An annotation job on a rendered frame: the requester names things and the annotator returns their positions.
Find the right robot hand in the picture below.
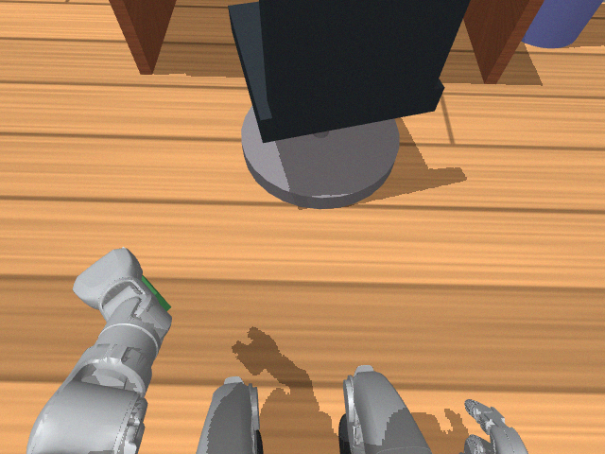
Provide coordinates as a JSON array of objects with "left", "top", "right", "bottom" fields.
[{"left": 459, "top": 399, "right": 528, "bottom": 454}]

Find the left robot hand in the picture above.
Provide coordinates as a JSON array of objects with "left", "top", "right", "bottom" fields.
[{"left": 73, "top": 247, "right": 143, "bottom": 310}]

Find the left robot arm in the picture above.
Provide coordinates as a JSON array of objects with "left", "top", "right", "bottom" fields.
[{"left": 26, "top": 277, "right": 172, "bottom": 454}]

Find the office chair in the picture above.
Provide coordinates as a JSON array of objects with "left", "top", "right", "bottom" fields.
[{"left": 228, "top": 0, "right": 471, "bottom": 209}]

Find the small box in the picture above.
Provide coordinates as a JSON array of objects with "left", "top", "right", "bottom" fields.
[{"left": 142, "top": 274, "right": 171, "bottom": 311}]

